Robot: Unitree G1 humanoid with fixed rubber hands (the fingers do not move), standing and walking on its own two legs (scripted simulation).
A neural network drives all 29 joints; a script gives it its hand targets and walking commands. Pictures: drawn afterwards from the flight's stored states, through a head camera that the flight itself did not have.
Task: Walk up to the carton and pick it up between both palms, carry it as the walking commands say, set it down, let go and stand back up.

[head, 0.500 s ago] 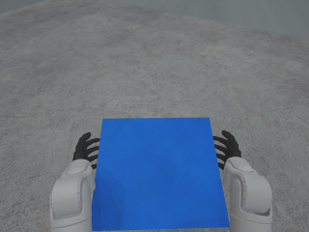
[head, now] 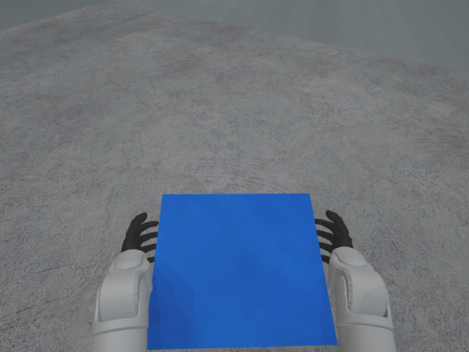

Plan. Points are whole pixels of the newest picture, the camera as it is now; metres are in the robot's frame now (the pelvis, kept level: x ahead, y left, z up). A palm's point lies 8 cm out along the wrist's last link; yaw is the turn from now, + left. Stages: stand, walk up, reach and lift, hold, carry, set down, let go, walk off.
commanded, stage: carry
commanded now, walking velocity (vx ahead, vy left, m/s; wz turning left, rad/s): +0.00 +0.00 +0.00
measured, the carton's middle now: (236, 275) +0.28 +0.00 -0.05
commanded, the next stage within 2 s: hold in 1.22 s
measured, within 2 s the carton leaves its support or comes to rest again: neither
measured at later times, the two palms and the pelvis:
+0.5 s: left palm (128, 269) +0.24 +0.18 +0.05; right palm (340, 267) +0.24 -0.17 +0.05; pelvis -0.02 +0.01 +0.00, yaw +0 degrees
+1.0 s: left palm (127, 275) +0.24 +0.18 +0.04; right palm (340, 272) +0.24 -0.17 +0.04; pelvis -0.03 +0.01 +0.00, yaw +0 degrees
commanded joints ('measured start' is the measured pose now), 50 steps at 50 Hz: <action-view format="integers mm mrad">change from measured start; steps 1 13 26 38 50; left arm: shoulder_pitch -465 -455 -464 -470 -453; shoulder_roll -758 -721 -693 -690 -700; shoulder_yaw -595 -577 -552 -544 -557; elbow -85 -54 -21 8 -15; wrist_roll -306 -289 -276 -265 -270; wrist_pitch -51 -76 -102 -132 -135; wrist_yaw -262 -257 -258 -263 -263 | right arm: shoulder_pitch -449 -442 -448 -452 -443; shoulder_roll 751 716 689 678 684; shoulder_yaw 589 575 549 541 558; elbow -70 -47 -17 7 -9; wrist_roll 303 290 274 262 273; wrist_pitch -38 -63 -89 -117 -121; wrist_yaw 258 255 255 261 263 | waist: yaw -1 1 3 6 4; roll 0 -3 -5 -8 -8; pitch -210 -209 -213 -216 -220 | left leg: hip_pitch -8 -20 -32 -43 -54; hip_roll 102 100 98 94 91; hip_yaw -112 -112 -116 -114 -121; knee -99 -102 -105 -105 -98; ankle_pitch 169 186 178 165 156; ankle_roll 2 7 11 11 16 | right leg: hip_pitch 139 134 135 136 139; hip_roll -119 -119 -115 -116 -118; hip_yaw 140 140 143 147 152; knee -70 -66 -62 -64 -66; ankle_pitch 210 215 209 209 218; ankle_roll -5 -6 -8 -13 -16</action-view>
